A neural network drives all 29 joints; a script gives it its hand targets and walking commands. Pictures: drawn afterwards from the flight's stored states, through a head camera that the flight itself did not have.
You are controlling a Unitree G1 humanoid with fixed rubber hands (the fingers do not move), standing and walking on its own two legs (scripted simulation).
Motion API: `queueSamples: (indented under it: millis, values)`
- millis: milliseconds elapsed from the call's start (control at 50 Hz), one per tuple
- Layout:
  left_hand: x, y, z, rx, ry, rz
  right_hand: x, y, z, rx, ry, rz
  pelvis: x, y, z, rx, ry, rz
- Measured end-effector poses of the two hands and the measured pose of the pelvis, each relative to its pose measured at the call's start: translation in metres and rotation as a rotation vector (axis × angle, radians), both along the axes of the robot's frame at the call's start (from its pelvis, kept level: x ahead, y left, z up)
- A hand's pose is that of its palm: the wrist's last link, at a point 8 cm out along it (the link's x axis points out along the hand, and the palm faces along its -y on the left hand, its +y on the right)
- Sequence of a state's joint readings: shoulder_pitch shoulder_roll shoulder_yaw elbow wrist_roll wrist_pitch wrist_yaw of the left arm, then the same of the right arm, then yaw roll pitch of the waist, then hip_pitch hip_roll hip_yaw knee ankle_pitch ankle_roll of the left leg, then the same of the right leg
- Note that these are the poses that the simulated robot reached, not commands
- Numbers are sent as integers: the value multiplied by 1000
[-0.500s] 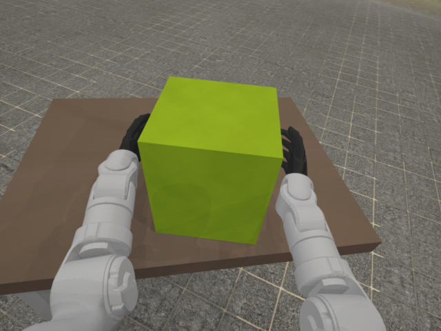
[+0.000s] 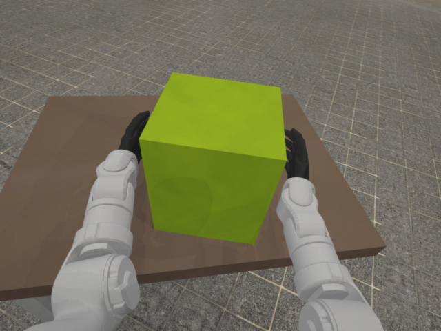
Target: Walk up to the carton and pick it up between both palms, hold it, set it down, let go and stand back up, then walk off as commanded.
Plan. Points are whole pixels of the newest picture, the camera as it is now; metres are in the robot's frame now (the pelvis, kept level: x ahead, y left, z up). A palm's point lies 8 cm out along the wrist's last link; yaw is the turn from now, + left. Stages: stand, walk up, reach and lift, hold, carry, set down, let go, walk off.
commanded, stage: set down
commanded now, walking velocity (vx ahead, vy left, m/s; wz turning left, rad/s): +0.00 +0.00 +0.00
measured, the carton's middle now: (214, 161) +0.43 -0.03 +0.09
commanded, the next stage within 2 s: none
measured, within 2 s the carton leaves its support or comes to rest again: neither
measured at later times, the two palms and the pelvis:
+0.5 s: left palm (133, 153) +0.44 +0.12 +0.11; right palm (295, 176) +0.36 -0.17 +0.11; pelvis +0.00 +0.00 +0.00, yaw +0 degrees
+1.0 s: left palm (126, 170) +0.42 +0.14 +0.09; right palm (291, 195) +0.34 -0.17 +0.08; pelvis -0.01 +0.00 +0.00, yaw +0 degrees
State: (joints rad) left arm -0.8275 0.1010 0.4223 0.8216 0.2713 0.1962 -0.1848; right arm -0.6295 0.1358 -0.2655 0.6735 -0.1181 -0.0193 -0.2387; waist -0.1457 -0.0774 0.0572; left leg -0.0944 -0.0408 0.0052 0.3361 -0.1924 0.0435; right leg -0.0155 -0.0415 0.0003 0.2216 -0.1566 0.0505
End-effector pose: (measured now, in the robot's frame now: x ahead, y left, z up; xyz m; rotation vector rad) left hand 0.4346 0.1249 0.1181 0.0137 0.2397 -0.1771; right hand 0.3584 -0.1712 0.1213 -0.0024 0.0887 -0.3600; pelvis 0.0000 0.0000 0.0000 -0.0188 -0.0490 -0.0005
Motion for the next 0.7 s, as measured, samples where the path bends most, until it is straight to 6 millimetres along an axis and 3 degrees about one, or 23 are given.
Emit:
queueSamples:
  millis: [480, 700]
  values:
    - [2, -1, -6, -2, -14, 11, 0, -1, -6, -7, -31, 4, 0, 0, 0, 0, 0, 0]
    - [5, -4, -21, 131, 42, 18, -5, 1, -41, 129, 105, -44, 0, 0, 0, 0, 0, 0]
